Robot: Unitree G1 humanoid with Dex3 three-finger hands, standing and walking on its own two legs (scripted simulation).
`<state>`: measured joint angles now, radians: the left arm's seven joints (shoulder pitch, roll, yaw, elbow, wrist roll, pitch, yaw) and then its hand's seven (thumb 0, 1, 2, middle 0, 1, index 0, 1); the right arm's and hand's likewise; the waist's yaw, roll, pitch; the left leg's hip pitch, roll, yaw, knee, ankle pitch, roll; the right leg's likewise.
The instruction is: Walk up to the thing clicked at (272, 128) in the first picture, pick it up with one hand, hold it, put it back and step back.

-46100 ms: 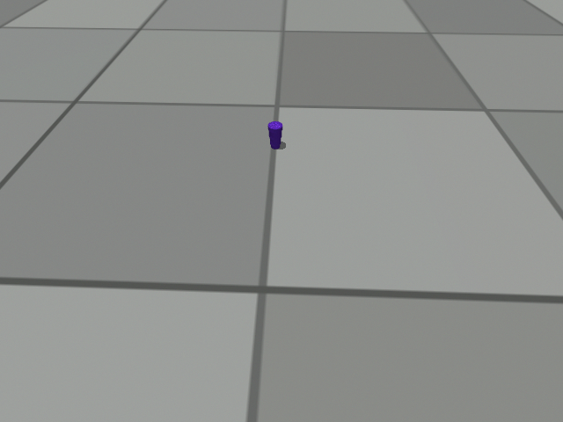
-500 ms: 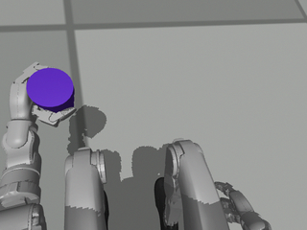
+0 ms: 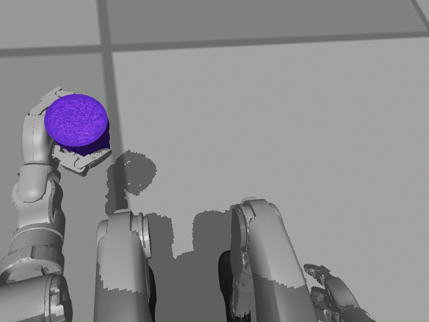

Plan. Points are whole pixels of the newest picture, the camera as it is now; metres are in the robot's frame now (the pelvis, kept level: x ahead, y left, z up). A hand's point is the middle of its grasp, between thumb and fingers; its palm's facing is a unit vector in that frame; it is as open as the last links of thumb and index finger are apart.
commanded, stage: lift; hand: left
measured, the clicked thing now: (86, 137) +0.45 +0.21 -0.05
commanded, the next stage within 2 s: none
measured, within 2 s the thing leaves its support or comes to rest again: neither
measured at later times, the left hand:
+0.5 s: hand (61, 125) +0.43 +0.21 +0.05, palm faces -0.02 -1.00 -0.04, open 10.5 cm
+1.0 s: hand out of the picture +0.39 +0.20 +0.23, palm faces +0.02 -1.00 -0.04, open 10.5 cm
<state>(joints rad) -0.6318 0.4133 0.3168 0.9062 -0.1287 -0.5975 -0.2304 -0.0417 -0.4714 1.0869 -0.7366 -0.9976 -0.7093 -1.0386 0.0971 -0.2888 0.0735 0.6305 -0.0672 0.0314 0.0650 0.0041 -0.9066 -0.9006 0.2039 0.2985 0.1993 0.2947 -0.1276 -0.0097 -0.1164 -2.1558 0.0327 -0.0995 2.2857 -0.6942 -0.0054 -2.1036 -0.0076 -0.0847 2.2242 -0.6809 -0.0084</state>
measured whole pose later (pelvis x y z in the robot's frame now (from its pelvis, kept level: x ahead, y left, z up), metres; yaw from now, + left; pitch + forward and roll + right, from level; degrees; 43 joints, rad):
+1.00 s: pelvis +0.03 +0.00 +0.20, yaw +3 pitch +26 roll -4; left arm -0.21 0.29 0.17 0.31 -0.20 -0.27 -0.18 -0.04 -0.48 1.11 -0.72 -1.02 -0.70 -1.06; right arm 0.15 -0.25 0.00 0.59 0.06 -0.01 -0.03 0.01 -0.90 -0.89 0.20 0.30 0.20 0.29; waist -0.04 0.03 -0.19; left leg -1.46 0.04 -0.05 1.64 -0.64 0.00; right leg -1.42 0.00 -0.06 1.59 -0.63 0.00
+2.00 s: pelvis +0.08 +0.00 +0.34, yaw +5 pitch +12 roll -2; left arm -0.17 0.25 0.15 0.47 -0.22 -0.33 -0.27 -0.04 -0.47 1.11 -0.70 -1.04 -0.68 -1.08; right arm 0.24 -0.24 0.00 0.64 0.03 -0.05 -0.04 0.01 -0.89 -0.89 0.20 0.30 0.20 0.29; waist -0.03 0.01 -0.07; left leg -0.73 0.04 -0.02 1.01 -0.47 -0.01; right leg -0.70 0.01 -0.04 0.96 -0.46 0.00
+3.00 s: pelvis +0.09 +0.00 +0.37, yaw +5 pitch +6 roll -1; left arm -0.18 0.23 0.14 0.47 -0.22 -0.31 -0.26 -0.04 -0.46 1.11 -0.70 -1.05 -0.68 -1.08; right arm 0.24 -0.23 0.00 0.66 0.03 -0.03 -0.05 0.01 -0.89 -0.89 0.20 0.30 0.20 0.29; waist -0.02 0.02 -0.04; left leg -0.53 0.04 0.00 0.83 -0.41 -0.01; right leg -0.51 0.00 -0.03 0.80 -0.40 0.00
